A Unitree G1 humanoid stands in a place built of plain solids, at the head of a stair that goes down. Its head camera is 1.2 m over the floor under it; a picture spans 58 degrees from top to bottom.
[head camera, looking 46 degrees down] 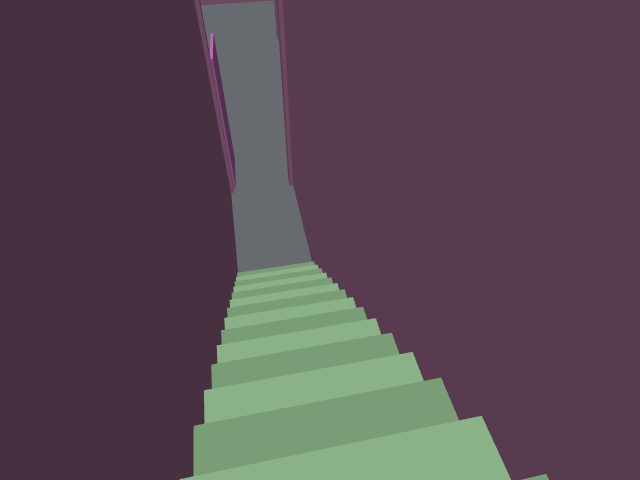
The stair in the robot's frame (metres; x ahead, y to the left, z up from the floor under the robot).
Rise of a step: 0.21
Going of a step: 0.24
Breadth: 0.96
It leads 11 degrees to the left of straight ahead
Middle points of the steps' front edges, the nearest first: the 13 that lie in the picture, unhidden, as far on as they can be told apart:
0.47 -0.05 -0.21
0.71 -0.01 -0.41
0.94 0.04 -0.62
1.17 0.08 -0.83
1.40 0.13 -1.03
1.64 0.18 -1.24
1.87 0.22 -1.45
2.10 0.27 -1.65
2.33 0.31 -1.86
2.56 0.36 -2.07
2.80 0.41 -2.27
3.03 0.45 -2.48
3.26 0.50 -2.69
